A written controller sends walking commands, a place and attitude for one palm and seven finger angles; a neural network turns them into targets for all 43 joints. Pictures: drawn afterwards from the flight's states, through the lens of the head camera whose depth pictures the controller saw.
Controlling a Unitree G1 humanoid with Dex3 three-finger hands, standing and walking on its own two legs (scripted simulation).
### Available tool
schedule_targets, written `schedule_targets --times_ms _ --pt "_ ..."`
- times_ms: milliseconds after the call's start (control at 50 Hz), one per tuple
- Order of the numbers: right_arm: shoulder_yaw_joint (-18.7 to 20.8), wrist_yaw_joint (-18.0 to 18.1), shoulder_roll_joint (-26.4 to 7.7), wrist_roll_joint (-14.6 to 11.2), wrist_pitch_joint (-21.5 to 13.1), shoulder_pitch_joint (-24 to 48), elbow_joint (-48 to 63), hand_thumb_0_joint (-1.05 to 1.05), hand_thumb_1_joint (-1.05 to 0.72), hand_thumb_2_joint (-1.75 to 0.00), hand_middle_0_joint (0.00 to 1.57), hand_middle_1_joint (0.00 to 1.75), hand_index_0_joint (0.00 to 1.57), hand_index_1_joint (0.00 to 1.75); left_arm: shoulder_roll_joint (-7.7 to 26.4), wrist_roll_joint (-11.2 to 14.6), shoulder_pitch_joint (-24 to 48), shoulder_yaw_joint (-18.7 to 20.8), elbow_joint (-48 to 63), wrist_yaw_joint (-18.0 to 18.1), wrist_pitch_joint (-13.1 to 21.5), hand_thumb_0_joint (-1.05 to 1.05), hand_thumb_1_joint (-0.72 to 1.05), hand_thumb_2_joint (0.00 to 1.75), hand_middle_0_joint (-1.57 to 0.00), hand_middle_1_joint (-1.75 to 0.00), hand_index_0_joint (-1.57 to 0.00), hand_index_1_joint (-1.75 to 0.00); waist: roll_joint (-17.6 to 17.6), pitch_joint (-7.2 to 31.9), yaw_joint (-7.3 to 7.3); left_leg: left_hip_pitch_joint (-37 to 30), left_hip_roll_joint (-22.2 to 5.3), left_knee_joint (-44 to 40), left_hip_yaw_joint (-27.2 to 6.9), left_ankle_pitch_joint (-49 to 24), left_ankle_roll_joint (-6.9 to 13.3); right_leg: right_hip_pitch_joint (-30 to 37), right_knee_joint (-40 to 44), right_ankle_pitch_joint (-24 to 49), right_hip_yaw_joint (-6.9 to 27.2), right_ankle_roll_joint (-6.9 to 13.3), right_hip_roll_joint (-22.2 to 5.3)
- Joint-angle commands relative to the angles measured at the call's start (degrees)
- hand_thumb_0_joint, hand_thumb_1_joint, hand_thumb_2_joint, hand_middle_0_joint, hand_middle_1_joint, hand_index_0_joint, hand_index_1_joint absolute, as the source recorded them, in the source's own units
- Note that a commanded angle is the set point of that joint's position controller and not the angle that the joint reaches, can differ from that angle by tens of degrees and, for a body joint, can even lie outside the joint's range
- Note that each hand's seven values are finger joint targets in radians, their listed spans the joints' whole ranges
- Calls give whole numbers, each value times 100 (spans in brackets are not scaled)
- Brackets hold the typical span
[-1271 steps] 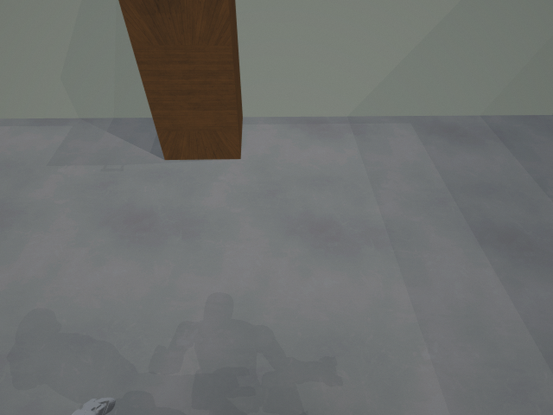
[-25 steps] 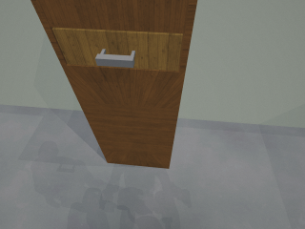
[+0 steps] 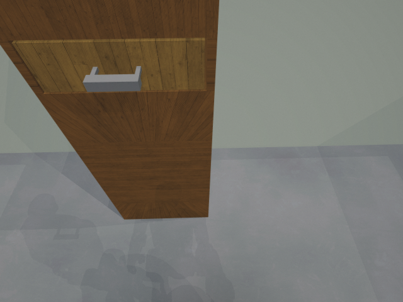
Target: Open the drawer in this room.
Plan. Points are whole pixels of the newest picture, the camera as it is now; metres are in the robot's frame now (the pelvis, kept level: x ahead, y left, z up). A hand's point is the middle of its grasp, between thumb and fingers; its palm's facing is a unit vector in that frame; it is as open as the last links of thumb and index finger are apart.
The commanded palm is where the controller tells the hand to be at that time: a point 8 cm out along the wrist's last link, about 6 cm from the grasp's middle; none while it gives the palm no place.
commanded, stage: come to a stop and stand still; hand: left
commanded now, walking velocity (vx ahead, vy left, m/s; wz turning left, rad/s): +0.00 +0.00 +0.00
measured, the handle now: (115, 76) +0.54 +0.20 +0.14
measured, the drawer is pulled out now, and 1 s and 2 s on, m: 0.00 0.00 0.00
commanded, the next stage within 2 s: look again from close up in 0.32 s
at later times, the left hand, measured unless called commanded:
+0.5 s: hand out of the picture +0.00 +0.18 -0.17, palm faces +0.04 -0.97 -0.22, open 7.3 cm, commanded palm none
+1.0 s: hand out of the picture +0.01 +0.19 -0.17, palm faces +0.01 -0.98 -0.21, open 7.3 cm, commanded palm none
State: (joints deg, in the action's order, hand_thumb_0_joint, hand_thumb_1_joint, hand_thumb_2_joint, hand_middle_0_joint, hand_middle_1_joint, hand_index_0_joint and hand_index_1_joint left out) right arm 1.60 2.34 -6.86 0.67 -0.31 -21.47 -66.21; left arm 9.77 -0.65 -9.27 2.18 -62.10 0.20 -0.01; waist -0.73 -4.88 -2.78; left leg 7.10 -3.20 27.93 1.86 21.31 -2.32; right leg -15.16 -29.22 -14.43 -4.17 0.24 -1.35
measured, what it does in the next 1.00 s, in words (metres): stands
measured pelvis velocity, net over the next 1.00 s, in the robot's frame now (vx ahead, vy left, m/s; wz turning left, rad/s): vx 0.00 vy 0.02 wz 0.00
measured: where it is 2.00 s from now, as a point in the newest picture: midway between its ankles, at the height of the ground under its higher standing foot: outside the picture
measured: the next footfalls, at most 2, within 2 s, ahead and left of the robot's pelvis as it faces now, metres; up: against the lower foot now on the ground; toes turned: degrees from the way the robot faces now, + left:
none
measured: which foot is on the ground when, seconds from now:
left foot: down 0.00-1.00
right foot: down 0.00-1.00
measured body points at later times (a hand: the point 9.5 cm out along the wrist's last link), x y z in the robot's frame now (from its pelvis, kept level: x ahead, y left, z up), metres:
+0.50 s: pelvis +0.00 +0.00 +0.00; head +0.03 -0.01 +0.45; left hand +0.00 +0.23 -0.15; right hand +0.03 -0.24 -0.16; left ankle -0.02 +0.13 -0.73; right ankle +0.00 -0.11 -0.73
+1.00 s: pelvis +0.00 +0.02 +0.01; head +0.01 +0.00 +0.45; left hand +0.01 +0.24 -0.15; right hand -0.01 -0.20 -0.16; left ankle -0.02 +0.13 -0.73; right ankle +0.00 -0.11 -0.73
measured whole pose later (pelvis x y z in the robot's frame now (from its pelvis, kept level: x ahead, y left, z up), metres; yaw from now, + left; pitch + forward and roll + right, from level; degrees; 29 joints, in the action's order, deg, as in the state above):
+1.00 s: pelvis +0.00 +0.02 +0.01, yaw +0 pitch -1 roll +1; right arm -1.4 1.0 -8.5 0.9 -1.6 -17.6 -63.9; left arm 8.3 -1.0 -15.7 -0.6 -63.8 1.5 0.4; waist -1.0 -1.9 -0.1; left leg 8.5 -0.8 25.4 5.9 15.8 0.5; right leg -11.9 -28.4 -15.3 -3.4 -0.8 -3.4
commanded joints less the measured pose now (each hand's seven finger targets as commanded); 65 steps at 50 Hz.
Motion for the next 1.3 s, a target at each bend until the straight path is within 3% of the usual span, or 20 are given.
schedule_targets --times_ms 0,80,160,220,280,380,400,420,460,560,660,980,1000,1020,1040,1080,1100,1140,1220,1280 --pt "107 44 -307 -64 15 -150 287 0 -90 -90 20 30 20 30 936 24 -876 96 -81 183 164 0 90 90 -20 -30 -20 -30 1373 939 366 1025 -97 983 16 935 21 1678 684 4551 1132 851 -1781" --pt "83 21 -257 -46 80 -170 82 0 -90 -90 20 30 20 30 647 12 -351 13 0 234 102 0 90 90 -20 -30 -20 -30 987 438 236 859 -171 888 -13 434 60 1032 749 3618 683 842 -1432" --pt "68 -13 -234 -6 75 -314 -61 0 -90 -90 20 30 20 30 542 60 -76 -19 72 195 48 0 90 90 -20 -30 -20 -30 505 121 88 -46 -209 -269 50 -991 67 -65 962 880 455 433 -950" --pt "65 -34 -502 24 41 121 80 0 -90 -90 20 30 20 30 371 30 -230 -25 128 174 0 0 90 90 -20 -30 -20 -30 43 -324 283 502 -518 -748 -243 -796 201 -124 1246 -337 417 100 -523" --pt "30 -38 -463 17 -20 271 155 0 -90 -90 20 30 20 30 409 25 -410 -29 91 166 29 0 90 90 -20 -30 -20 -30 -422 -264 310 566 -473 -906 -202 -1015 200 291 1154 294 429 95 -518" --pt "17 -15 -555 2 -56 284 194 0 -90 -90 20 30 20 30 429 35 -594 -84 10 171 94 0 90 90 -20 -30 -20 -30 -52 223 276 52 -474 -834 -81 -1568 191 557 1126 1050 379 98 -591" --pt "67 -56 -917 -32 -101 894 622 0 -90 -90 20 30 20 30 711 -40 -1205 -47 -166 428 194 0 90 90 -20 -30 -20 -30 1 169 512 645 -350 652 235 -1416 73 565 805 3985 991 -126 -1000" --pt "0 -113 -523 -25 -26 534 820 0 -90 -90 20 30 20 30 980 -29 -939 -37 134 361 292 0 90 90 -20 -30 -20 -30 137 687 171 895 -159 626 69 55 155 940 810 3384 1122 258 -1327" --pt "-15 -151 -482 2 -22 238 727 0 -90 -90 20 30 20 30 887 -28 -592 -69 181 278 309 0 90 90 -20 -30 -20 -30 -106 907 24 291 -130 14 126 -494 175 573 770 1787 760 522 -1026" --pt "-72 -113 -825 30 -150 276 784 0 -90 -90 20 30 20 30 493 -9 -854 -177 117 214 191 0 90 90 -20 -30 -20 -30 -288 455 211 487 -482 -435 -299 -1871 425 408 284 693 356 196 -416" --pt "-129 -96 -847 18 -143 271 734 0 -90 -90 20 30 20 30 431 -12 -1016 -221 33 175 121 0 90 90 -20 -30 -20 -30 73 -199 268 799 -420 -868 -370 -1020 476 165 444 147 380 130 -383" --pt "-175 -68 -716 8 -207 109 347 0 -90 -90 20 30 20 30 448 2 -1036 -193 -65 187 138 0 90 90 -20 -30 -20 -30 103 151 331 465 -347 -851 -168 -1513 442 462 478 841 435 120 -503" --pt "-88 -117 -983 -62 -181 607 729 0 -90 -90 20 30 20 30 567 -47 -1374 -196 -241 414 185 0 90 90 -20 -30 -20 -30 793 -102 468 894 -507 271 -17 -2026 262 254 522 2530 707 61 -778" --pt "-120 162 -1700 -338 -1032 629 2641 0 -90 -90 20 30 20 30 2207 -898 3143 -337 8507 449 1204 0 88 89 -20 -32 -20 -32 -978 2841 24 -673 249 -450 -8 -2547 480 839 -20 2082 839 240 -48" --pt "-91 406 -1266 -308 -1595 1209 2387 0 -90 -90 20 30 20 30 2002 -1049 462 -25 6740 893 637 0 85 88 -20 -33 -20 -33 -1619 2424 516 -851 58 -462 54 -3362 443 430 -217 918 441 326 5" --pt "7 388 -974 -431 -1822 936 2072 0 -90 -90 20 30 20 30 428 -976 -1425 -721 5743 1272 -325 0 81 86 -21 -36 -21 -36 -1003 1459 363 199 13 -541 0 -2208 272 -70 -160 177 107 167 64" --pt "-25 350 -1136 -429 -1905 1262 2550 0 -90 -90 20 30 20 30 548 -1191 -556 -895 6944 1276 -282 0 78 85 -21 -37 -21 -37 -652 773 292 521 63 -533 -115 -1726 274 -228 -46 300 117 167 37" --pt "-3 292 -1397 -154 -1870 1475 2817 0 -90 -90 20 30 20 30 1063 -2265 -892 -650 7029 1572 -172 0 74 83 -21 -40 -21 -40 -41 642 203 924 227 -209 -174 -1248 336 -778 -70 -33 122 224 124" --pt "240 -76 -1380 134 -1157 1719 3604 0 -90 -90 20 30 20 30 858 -4077 -3121 -576 5991 1886 -294 0 64 79 -22 -47 -22 -47 1263 500 851 1769 402 207 34 -1122 252 -904 -74 -740 340 278 176" --pt "232 -408 -1386 112 -393 2114 3979 0 -90 -90 20 30 20 30 1117 -5019 -3365 -351 6202 1867 -69 0 57 76 -22 -51 -22 -51 1496 698 1161 2170 454 309 186 -1259 212 -478 -265 132 747 344 107"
